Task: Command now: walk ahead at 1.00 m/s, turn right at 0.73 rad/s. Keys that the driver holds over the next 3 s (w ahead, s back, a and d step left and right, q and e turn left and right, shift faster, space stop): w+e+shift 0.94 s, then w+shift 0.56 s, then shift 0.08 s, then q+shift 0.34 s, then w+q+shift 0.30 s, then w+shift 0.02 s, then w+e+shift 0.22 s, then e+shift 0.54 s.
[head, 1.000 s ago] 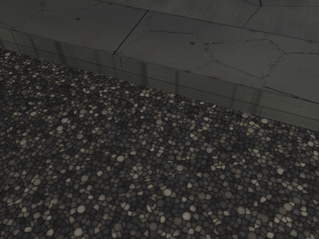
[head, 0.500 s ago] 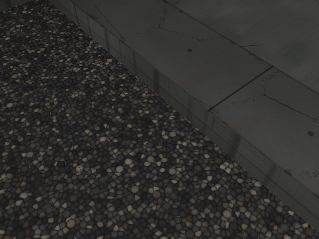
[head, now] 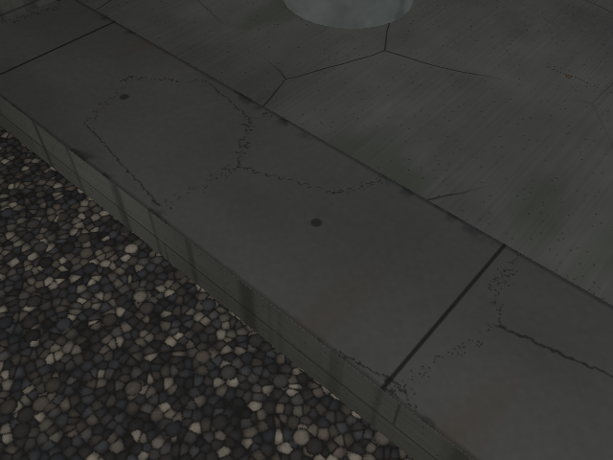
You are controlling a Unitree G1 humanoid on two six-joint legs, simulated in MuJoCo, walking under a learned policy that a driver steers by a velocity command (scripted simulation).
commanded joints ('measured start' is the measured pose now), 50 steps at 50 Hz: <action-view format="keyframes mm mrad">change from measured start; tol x64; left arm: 1 -80 -25 -19 -90 -6 -9 -21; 50 88 111 40 -143 6 -16 83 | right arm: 1 -128 -19 8 -70 1 -35 0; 50 -297 91 70 -461 -70 2 5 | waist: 1 60 113 111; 50 5 68 71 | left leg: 1 -156 192 23 -198 543 15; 8 -68 277 53 492 1448 -16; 11 -812 -24 -179 1492 -184 -57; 26 -788 25 -63 702 -201 -49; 32 698 504 -376 348 1728 14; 35 440 600 -497 -30 413 156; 38 -188 330 0 -281 409 -84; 43 -171 330 32 315 2145 60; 46 -883 -83 -220 1828 63 -11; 50 -1110 45 -297 1693 -180 -19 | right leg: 1 36 -2 -38 -153 175 -18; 13 876 -130 812 -975 -359 -383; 28 746 182 430 -389 1256 -91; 31 -240 315 160 398 -268 -31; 35 -920 174 189 1414 -698 -67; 41 472 299 -190 477 -272 -54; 47 710 57 1075 -760 -488 -409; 50 422 108 714 -693 -139 -272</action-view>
